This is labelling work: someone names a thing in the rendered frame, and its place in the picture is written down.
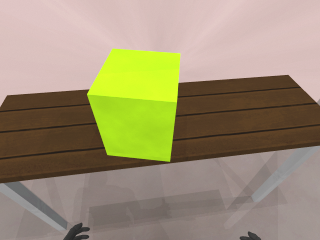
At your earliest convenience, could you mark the carton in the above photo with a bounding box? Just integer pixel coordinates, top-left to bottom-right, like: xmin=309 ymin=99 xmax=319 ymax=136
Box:
xmin=87 ymin=48 xmax=181 ymax=162

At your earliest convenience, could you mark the robot left hand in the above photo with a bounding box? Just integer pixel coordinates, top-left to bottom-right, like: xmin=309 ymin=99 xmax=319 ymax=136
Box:
xmin=63 ymin=222 xmax=90 ymax=240

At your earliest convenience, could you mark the table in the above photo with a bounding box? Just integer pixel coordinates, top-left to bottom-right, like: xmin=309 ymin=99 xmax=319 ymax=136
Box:
xmin=0 ymin=75 xmax=320 ymax=231

